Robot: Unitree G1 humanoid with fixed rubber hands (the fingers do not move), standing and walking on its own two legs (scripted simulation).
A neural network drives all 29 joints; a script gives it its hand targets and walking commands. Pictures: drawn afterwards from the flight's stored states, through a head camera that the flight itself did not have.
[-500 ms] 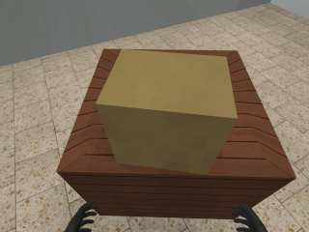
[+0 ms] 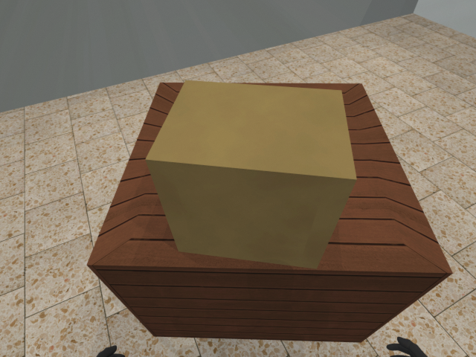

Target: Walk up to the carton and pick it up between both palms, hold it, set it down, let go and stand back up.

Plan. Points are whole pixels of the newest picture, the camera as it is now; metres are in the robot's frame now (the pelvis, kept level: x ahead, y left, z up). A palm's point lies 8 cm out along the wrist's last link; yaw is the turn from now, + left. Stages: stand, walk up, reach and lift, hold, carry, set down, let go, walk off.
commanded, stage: stand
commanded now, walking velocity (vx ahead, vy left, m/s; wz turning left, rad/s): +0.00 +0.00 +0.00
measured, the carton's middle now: (253, 177) +0.47 +0.00 +0.02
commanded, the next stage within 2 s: none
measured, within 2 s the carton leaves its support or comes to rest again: neither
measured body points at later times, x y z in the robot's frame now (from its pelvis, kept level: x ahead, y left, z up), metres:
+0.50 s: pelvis +0.00 +0.00 +0.00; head +0.00 +0.01 +0.45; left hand +0.10 +0.29 -0.12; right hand +0.11 -0.28 -0.10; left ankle +0.02 +0.12 -0.74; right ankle +0.00 -0.12 -0.74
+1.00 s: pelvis +0.00 +0.00 +0.00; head -0.01 +0.00 +0.45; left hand +0.08 +0.29 -0.12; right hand +0.10 -0.28 -0.10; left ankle +0.02 +0.12 -0.74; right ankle +0.00 -0.12 -0.74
